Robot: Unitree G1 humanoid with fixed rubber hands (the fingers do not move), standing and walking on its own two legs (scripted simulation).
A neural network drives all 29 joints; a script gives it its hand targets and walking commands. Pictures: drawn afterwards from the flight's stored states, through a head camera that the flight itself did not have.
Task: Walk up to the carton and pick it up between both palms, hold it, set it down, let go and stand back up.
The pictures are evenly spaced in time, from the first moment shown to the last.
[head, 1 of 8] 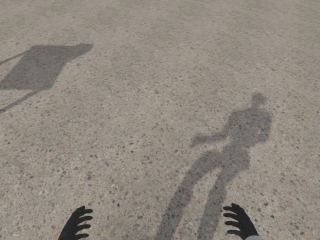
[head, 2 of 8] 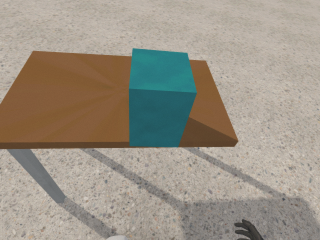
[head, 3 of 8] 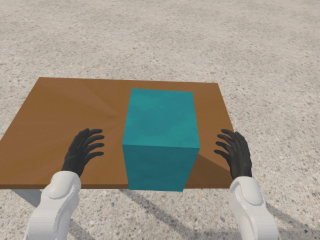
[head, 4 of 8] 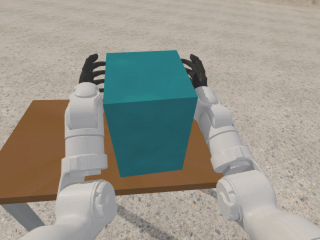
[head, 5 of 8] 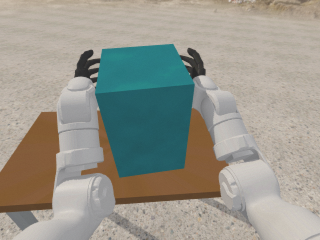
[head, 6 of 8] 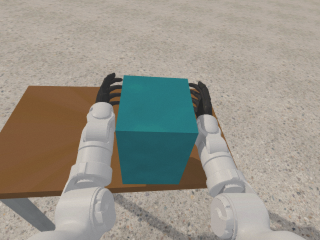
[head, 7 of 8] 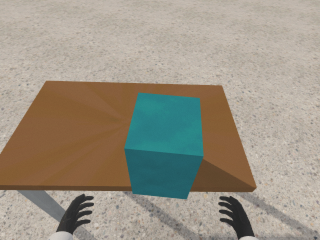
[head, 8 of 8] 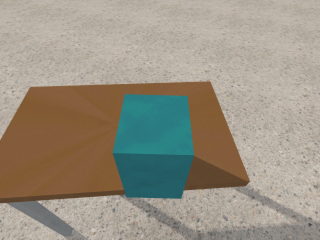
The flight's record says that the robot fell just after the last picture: no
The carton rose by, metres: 0.20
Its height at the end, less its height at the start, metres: +0.00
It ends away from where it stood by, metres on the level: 0.01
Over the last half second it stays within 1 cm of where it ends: yes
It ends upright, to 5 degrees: yes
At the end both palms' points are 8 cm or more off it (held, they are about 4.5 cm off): yes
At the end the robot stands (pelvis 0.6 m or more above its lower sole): yes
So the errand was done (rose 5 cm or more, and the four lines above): yes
